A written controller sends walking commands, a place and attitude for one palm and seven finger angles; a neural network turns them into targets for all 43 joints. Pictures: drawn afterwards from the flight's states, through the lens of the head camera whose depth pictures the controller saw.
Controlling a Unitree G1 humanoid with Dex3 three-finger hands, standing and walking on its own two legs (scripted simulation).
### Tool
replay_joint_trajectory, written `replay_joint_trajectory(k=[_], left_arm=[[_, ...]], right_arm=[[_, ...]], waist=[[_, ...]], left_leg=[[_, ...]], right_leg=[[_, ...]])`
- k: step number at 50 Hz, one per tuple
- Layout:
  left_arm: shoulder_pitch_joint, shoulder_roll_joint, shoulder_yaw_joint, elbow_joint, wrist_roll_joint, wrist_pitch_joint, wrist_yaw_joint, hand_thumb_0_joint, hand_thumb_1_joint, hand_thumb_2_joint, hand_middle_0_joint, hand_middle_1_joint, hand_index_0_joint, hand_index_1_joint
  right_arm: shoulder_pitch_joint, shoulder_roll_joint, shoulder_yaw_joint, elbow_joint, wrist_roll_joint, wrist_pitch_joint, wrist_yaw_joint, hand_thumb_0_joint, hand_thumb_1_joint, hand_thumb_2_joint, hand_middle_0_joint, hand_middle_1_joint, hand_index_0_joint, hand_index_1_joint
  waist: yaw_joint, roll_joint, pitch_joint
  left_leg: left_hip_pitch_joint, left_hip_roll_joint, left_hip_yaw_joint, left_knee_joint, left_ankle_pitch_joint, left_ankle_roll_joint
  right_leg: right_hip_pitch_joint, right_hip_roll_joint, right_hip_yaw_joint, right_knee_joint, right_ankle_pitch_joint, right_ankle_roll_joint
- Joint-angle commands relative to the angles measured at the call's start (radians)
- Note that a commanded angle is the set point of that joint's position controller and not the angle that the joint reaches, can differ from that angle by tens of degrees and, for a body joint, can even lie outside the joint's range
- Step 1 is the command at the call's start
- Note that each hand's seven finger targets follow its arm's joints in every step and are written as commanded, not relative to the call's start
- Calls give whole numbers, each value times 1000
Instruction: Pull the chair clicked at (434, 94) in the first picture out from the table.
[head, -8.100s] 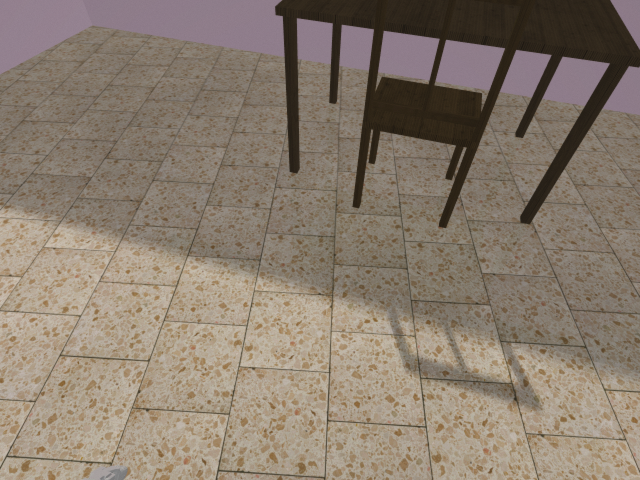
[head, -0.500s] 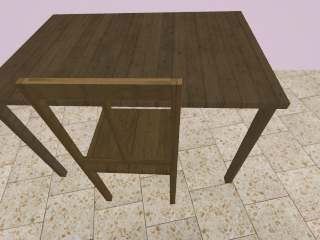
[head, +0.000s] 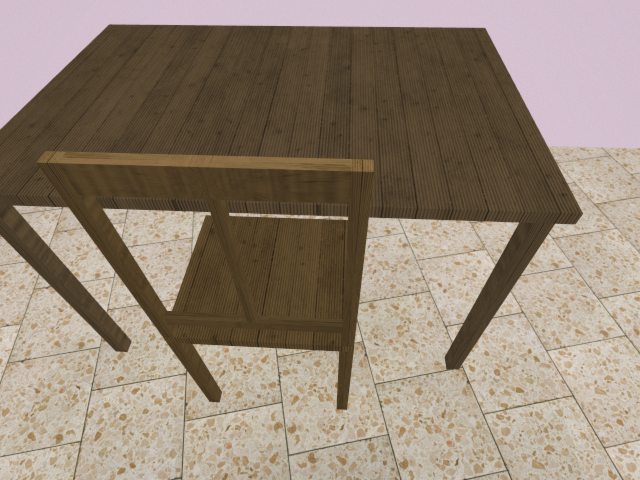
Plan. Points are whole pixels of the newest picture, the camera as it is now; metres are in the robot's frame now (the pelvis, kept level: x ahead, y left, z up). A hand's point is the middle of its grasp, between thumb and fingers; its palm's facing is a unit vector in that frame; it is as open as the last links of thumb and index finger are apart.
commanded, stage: look again from close up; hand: left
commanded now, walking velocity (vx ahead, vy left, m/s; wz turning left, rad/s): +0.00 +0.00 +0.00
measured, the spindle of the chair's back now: (237, 268) +0.45 +0.18 -0.07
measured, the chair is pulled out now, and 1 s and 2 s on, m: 0.00 0.00 0.00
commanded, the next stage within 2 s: raise the hand toward the chair's back in 0.36 s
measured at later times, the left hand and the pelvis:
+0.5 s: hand out of the picture +0.00 +0.18 -0.17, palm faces +0.06 -0.98 -0.20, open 7.3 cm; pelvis +0.00 +0.01 +0.00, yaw +0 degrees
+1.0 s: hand out of the picture +0.13 +0.20 -0.08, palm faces +0.12 -0.99 -0.03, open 10.2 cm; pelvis -0.04 +0.02 -0.11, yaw +4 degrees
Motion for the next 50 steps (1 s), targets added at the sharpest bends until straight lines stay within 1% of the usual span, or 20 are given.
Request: replay_joint_trajectory(k=[1,22,23,24,25,26,27,28,29,30,32,33,35,37,40,41,42,44,46,50], left_arm=[[58,102,18,-34,-5,-15,4,0,900,900,-200,-300,-200,-300],[89,80,16,-37,-5,-15,7,0,900,900,-200,-300,-200,-300],[162,123,19,6,4,-29,39,0,900,900,-200,-300,-200,-300],[-601,318,85,-1467,-207,-251,12,0,877,890,-198,-296,-198,-296],[-436,396,191,-1398,-171,-235,83,0,853,880,-195,-293,-195,-293],[19,63,11,-1109,-144,-96,92,0,830,870,-193,-289,-193,-289],[65,-72,-78,-1033,-185,-52,80,0,807,860,-191,-285,-191,-285],[-38,-34,-72,-1119,-206,-101,65,0,783,850,-188,-282,-188,-282],[-37,-10,-46,-1108,-196,-153,44,0,760,840,-186,-278,-186,-278],[30,-14,-14,-1032,-192,-199,20,0,737,830,-184,-274,-184,-274],[289,-89,-7,-916,-217,-320,-72,0,690,810,-179,-267,-179,-267],[354,-74,26,-914,-234,-396,-127,0,667,800,-177,-263,-177,-263],[438,18,135,-883,-235,-549,-238,0,620,780,-172,-256,-172,-256],[386,58,151,-919,-203,-680,-314,0,573,760,-167,-249,-167,-249],[327,110,183,-1085,-203,-664,-310,0,503,730,-160,-238,-160,-238],[266,101,155,-1200,-210,-649,-298,0,480,720,-158,-234,-158,-234],[228,98,161,-1241,-214,-643,-279,0,457,710,-156,-230,-156,-230],[151,124,165,-1445,-224,-656,-239,0,410,690,-151,-223,-151,-223],[83,128,130,-1568,-219,-664,-232,0,363,670,-146,-216,-146,-216],[71,65,20,-1485,-234,-611,-318,0,270,630,-137,-201,-137,-201]], right_arm=[[100,-68,-16,-11,4,-10,-8,0,-900,-900,200,300,200,300],[114,-52,-17,-3,7,-19,-11,0,-900,-900,200,300,200,300],[-26,-126,-34,-72,11,-24,-1,0,-900,-900,200,300,200,300],[-26,-306,-33,-424,65,-177,-52,0,-900,-900,200,300,200,300],[-144,-209,-17,-371,64,-252,-90,0,-900,-900,200,300,200,300],[-110,-185,-36,-403,57,-299,-78,0,-900,-900,200,300,200,300],[-99,-202,-26,-366,77,-321,-72,0,-900,-900,200,300,200,300],[-105,-244,-43,-405,70,-339,-72,0,-900,-900,200,300,200,300],[-86,-258,-61,-422,54,-353,-66,0,-900,-900,200,300,200,300],[-92,-257,-73,-456,43,-359,-52,0,-900,-900,200,300,200,300],[-121,-239,-91,-532,27,-368,-19,0,-900,-900,200,300,200,300],[-136,-240,-99,-562,26,-362,0,0,-900,-900,200,300,200,300],[-164,-245,-117,-614,25,-331,45,0,-900,-900,200,300,200,300],[-204,-242,-128,-667,21,-300,76,0,-900,-900,200,300,200,300],[-214,-237,-131,-748,26,-248,80,0,-900,-900,200,300,200,300],[-218,-236,-126,-787,26,-237,76,0,-900,-900,200,300,200,300],[-213,-225,-126,-793,29,-230,69,0,-900,-900,200,300,200,300],[-184,-223,-121,-813,25,-225,49,0,-900,-900,200,300,200,300],[-156,-225,-107,-800,17,-220,36,0,-900,-900,200,300,200,300],[-142,-238,-84,-765,23,-243,15,0,-900,-900,200,300,200,300]], waist=[[-2,-14,39],[0,-21,27],[45,-56,27],[-73,108,-459],[-22,175,-397],[-19,136,-271],[-32,19,-127],[-64,-43,-48],[-77,-120,-55],[-65,-167,-32],[14,-297,-75],[36,-314,-107],[76,-200,-166],[69,-102,-197],[94,16,-296],[79,59,-335],[63,34,-340],[32,109,-414],[-12,118,-475],[-82,52,-411]], left_leg=[[-84,58,-56,-60,126,40],[-73,60,-67,-54,177,50],[-192,86,-19,176,202,23],[-2,-46,-61,40,245,52],[-2,-34,-14,63,218,53],[-121,-21,-44,33,209,48],[-177,-23,-69,67,162,42],[-218,-22,-101,111,100,50],[-263,-35,-102,160,59,51],[-337,-50,-98,204,12,44],[-477,-58,-85,292,-25,26],[-545,-64,-78,337,-27,17],[-624,-77,-60,425,22,-2],[-700,-80,-55,527,57,6],[-746,-79,-50,585,64,23],[-734,-74,-51,596,59,28],[-750,-73,-55,609,-24,32],[-714,-63,-76,655,51,40],[-681,-49,-102,699,112,46],[-745,-37,-132,749,48,55]], right_leg=[[20,-104,108,-80,169,-14],[24,-100,99,-63,194,-10],[61,-167,133,-13,597,11],[183,-69,107,35,375,1],[140,-27,91,63,198,1],[52,-20,9,63,79,-1],[-31,-26,-25,53,63,19],[-113,-32,-25,57,12,34],[-181,-29,-34,75,-48,36],[-237,-31,-42,102,-119,32],[-291,-31,-41,193,-191,23],[-294,-31,-32,246,-173,19],[-281,-36,-4,359,-58,-4],[-357,-38,4,474,33,-16],[-410,-36,18,564,31,-18],[-433,-33,20,578,20,-15],[-467,-29,30,569,-72,-10],[-483,-21,29,606,1,-10],[-524,-13,22,628,35,-5],[-620,-2,4,621,-36,5]])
